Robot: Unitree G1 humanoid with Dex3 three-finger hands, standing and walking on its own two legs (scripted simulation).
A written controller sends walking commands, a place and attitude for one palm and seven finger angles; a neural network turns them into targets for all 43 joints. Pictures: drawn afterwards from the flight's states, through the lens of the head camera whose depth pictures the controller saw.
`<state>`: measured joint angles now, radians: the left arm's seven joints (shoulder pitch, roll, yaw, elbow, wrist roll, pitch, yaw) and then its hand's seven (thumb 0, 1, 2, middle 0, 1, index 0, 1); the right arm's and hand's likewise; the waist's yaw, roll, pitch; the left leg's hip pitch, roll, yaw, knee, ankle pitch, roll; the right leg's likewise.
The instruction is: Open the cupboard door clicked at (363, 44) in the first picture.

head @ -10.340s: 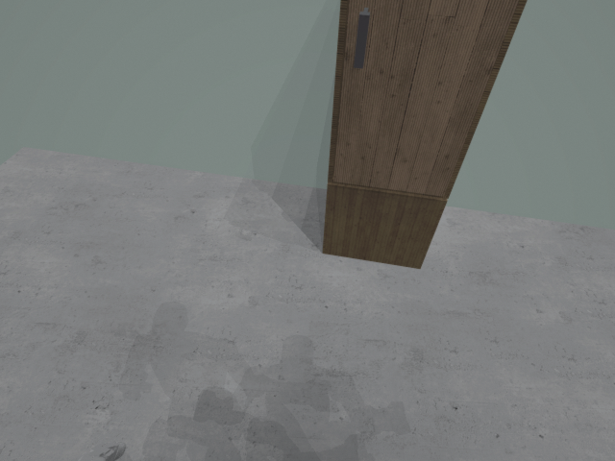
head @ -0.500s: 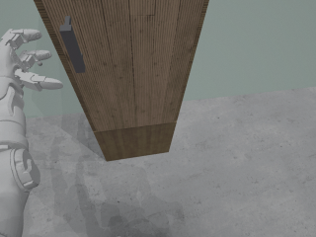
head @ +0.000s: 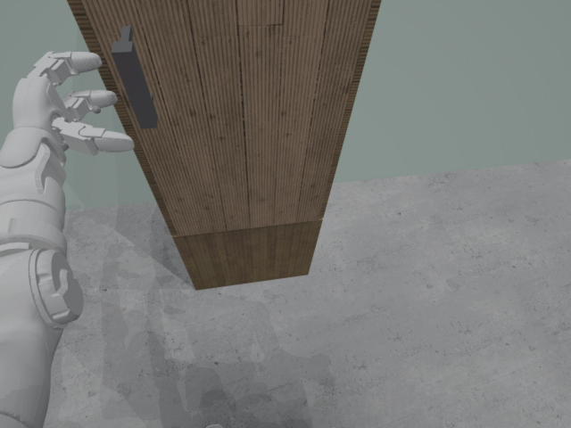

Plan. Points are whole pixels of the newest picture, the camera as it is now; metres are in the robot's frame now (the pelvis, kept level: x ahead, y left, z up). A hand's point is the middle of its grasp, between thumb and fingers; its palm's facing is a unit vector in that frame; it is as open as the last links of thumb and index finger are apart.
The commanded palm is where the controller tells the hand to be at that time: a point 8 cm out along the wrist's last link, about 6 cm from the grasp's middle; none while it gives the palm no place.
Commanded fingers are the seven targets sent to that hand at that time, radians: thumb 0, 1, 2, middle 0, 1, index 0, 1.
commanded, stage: move the hooked fingers beside the handle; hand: left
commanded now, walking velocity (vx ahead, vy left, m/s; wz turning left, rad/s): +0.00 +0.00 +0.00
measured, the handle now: (138, 79) +0.56 +0.17 +0.16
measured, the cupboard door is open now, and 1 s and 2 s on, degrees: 0 0 0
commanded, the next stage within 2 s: slide the fingers in behind the handle in 0.30 s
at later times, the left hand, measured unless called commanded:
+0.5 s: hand (89, 106) +0.50 +0.22 +0.16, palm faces +0.07 -1.00 +0.01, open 14.0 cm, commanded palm +0.48 +0.27 +0.15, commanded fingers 0.00 -0.50 0.30 -0.30 -1.20 -0.30 -1.20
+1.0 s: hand (109, 109) +0.50 +0.20 +0.16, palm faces +0.07 -1.00 +0.03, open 14.0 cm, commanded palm +0.47 +0.24 +0.15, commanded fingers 0.00 -0.50 0.30 -0.30 -1.20 -0.30 -1.20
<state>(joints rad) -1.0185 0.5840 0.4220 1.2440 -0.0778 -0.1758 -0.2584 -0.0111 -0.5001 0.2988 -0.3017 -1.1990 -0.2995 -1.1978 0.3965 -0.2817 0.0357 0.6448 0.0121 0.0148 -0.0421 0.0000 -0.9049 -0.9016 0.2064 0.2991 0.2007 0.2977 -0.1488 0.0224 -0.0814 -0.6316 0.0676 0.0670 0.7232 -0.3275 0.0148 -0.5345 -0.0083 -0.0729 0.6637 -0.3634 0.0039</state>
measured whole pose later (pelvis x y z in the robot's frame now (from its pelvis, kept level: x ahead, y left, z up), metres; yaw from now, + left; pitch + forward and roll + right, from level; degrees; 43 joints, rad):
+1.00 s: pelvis +0.01 +0.00 +0.00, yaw +0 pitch +13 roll -2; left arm -0.94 0.49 0.40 1.12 -0.11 -0.20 -0.21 -0.01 -0.50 0.30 -0.30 -1.20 -0.30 -1.20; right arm 0.41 -0.26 0.02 0.66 0.01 0.02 -0.02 0.00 -0.90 -0.90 0.21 0.30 0.20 0.30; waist -0.13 0.03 -0.09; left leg -0.60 0.07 0.07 0.72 -0.34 0.01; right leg -0.50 0.00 -0.06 0.65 -0.37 0.01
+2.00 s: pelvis +0.00 -0.01 +0.00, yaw +0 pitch +12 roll -1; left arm -0.96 0.41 0.35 1.14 -0.09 -0.20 -0.11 -0.01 -0.50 0.30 -0.30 -1.20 -0.30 -1.20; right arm 0.43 -0.27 0.00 0.68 0.01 0.00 -0.01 0.00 -0.91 -0.90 0.21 0.30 0.20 0.30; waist -0.13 0.04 -0.09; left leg -0.59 0.07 0.06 0.69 -0.32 0.00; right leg -0.50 0.00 -0.07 0.65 -0.37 -0.01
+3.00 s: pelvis +0.00 -0.01 +0.00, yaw +0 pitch +13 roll -1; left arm -0.99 0.40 0.34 1.16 -0.07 -0.22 -0.06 0.00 0.69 0.83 -0.34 -1.34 -0.34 -1.34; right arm 0.41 -0.27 0.01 0.68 0.00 -0.01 -0.01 0.00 -0.91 -0.90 0.21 0.30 0.20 0.30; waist -0.14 0.03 -0.08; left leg -0.61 0.07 0.07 0.71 -0.32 0.00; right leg -0.52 0.00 -0.06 0.67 -0.36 -0.01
